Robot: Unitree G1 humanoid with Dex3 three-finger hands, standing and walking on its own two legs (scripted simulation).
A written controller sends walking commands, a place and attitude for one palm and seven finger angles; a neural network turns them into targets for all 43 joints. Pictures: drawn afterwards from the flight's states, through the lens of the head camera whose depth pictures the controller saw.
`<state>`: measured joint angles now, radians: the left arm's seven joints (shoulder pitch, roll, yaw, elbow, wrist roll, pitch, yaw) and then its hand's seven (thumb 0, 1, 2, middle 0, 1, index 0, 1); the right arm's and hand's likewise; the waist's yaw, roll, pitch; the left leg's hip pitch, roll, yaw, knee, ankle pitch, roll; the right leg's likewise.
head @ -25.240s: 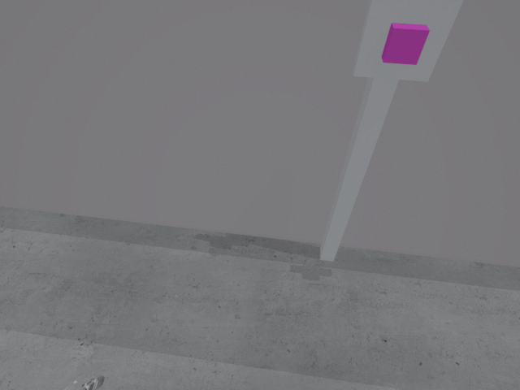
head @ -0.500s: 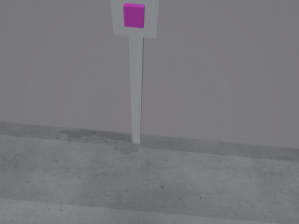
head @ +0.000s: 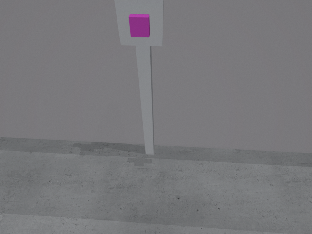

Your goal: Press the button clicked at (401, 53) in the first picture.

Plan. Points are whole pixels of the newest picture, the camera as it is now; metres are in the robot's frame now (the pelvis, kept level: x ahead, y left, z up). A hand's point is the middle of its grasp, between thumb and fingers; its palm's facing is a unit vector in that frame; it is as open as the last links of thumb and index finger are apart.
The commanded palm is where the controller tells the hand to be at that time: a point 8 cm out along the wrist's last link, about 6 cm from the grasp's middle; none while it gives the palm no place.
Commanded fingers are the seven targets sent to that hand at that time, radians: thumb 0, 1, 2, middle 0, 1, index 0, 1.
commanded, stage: let the arm hang, fingers relaxed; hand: left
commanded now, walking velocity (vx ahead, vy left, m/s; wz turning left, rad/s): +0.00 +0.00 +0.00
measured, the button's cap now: (139, 25) +0.76 +0.10 +0.19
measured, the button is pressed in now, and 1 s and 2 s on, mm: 0 0 0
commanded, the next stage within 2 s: stand and wait in 0.28 s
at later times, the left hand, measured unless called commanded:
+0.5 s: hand out of the picture -0.02 +0.17 -0.18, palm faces +0.04 -0.98 -0.20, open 7.3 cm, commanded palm none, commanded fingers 0.00 0.90 0.90 -0.20 -0.30 -0.20 -0.30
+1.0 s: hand out of the picture +0.05 +0.20 -0.16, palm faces +0.01 -0.96 -0.27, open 7.3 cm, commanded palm none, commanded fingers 0.00 0.90 0.90 -0.20 -0.30 -0.20 -0.30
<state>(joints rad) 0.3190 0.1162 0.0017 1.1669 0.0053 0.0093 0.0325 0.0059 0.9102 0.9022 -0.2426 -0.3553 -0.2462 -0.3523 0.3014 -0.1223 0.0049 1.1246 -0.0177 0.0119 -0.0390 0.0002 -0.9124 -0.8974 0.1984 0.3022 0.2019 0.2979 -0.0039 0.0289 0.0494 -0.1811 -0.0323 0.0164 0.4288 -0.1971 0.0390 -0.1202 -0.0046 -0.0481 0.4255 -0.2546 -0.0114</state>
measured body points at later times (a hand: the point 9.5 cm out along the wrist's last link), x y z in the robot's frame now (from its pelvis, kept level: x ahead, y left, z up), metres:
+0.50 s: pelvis -0.01 -0.01 +0.00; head +0.00 -0.01 +0.45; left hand -0.02 +0.22 -0.16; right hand -0.04 -0.23 -0.16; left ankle +0.02 +0.09 -0.74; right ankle -0.01 -0.11 -0.74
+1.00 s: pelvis +0.00 -0.01 +0.00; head +0.02 -0.02 +0.45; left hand +0.05 +0.25 -0.14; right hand +0.05 -0.28 -0.15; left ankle +0.02 +0.09 -0.74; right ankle -0.01 -0.11 -0.74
